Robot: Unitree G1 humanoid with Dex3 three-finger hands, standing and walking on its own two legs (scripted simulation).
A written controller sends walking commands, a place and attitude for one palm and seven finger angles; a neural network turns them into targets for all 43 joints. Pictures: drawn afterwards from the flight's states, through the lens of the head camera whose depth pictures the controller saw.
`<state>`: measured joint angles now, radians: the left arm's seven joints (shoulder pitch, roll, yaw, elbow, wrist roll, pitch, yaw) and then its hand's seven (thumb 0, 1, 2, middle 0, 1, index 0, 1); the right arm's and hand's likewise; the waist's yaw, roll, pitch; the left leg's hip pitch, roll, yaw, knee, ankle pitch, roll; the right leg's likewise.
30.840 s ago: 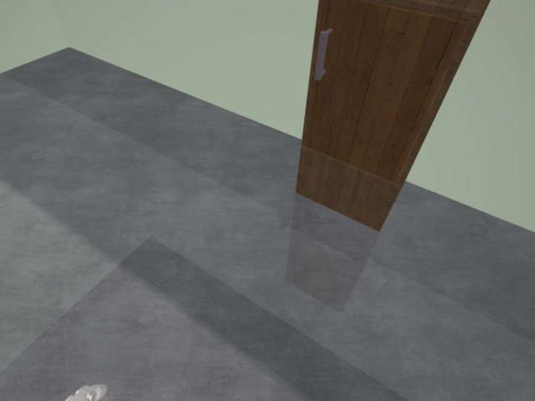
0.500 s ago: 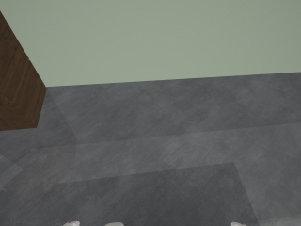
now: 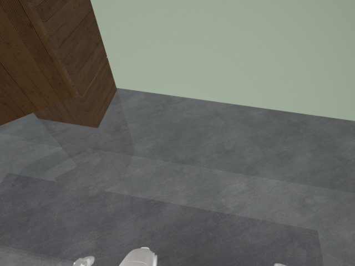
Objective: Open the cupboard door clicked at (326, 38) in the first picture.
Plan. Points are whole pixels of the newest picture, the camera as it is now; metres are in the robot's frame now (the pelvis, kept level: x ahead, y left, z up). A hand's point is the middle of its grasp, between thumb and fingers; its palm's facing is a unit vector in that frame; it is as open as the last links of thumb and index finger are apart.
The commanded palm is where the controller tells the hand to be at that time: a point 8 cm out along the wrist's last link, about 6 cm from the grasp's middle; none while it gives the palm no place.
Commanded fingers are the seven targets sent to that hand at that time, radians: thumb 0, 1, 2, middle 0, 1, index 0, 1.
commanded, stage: turn to face it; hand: left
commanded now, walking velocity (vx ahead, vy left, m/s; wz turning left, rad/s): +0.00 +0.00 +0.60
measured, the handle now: out of the picture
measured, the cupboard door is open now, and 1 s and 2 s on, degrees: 44 44 44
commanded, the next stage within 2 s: take the last steps up to it in 0.86 s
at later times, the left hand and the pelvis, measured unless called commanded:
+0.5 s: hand out of the picture +0.08 +0.23 -0.16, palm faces +0.28 -0.91 -0.29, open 7.4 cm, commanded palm none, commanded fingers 0.00 0.90 0.90 -0.20 -0.30 -0.20 -0.30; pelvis +0.03 -0.01 -0.01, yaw +17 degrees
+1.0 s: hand out of the picture +0.00 +0.21 -0.17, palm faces +0.50 -0.83 -0.24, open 7.4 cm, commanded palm none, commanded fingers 0.00 0.90 0.90 -0.20 -0.30 -0.20 -0.30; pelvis +0.05 -0.01 +0.00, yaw +29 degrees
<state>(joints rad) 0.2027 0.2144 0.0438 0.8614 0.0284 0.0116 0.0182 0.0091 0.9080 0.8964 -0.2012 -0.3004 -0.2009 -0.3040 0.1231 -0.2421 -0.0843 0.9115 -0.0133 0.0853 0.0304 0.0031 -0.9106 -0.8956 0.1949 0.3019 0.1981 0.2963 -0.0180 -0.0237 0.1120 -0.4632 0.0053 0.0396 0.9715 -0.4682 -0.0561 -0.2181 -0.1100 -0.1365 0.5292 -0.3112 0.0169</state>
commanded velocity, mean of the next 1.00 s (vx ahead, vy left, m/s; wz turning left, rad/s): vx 0.02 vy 0.01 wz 0.43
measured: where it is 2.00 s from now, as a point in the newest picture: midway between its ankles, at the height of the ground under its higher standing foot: (139, 253)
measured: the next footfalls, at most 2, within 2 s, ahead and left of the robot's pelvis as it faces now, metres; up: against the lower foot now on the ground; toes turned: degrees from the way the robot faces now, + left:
left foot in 0.12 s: +0.04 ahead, +0.13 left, +0.00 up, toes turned +8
right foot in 0.48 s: +0.09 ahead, -0.13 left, +0.00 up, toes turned +15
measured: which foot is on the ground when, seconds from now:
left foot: up 0.00-0.10, down 0.12-0.48, up 0.50-0.76, down 0.78-1.00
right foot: down 0.00-0.12, up 0.14-0.46, down 0.48-0.78, up 0.80-1.00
